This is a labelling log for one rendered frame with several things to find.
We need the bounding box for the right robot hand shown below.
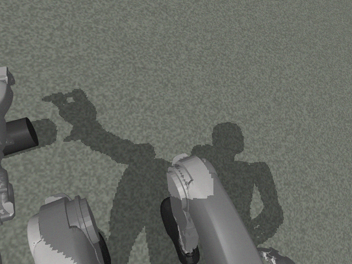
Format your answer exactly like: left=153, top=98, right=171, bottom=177
left=257, top=247, right=295, bottom=264

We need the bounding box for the left robot hand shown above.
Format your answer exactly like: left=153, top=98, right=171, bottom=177
left=0, top=67, right=15, bottom=146

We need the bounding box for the can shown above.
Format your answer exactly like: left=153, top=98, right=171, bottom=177
left=3, top=117, right=39, bottom=156

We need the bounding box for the right robot foot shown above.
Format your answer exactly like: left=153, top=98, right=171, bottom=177
left=160, top=197, right=200, bottom=264

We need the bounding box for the left robot foot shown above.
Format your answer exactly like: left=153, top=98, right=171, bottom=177
left=98, top=233, right=111, bottom=264

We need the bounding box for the left robot arm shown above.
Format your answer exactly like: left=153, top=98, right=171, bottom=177
left=0, top=115, right=15, bottom=264

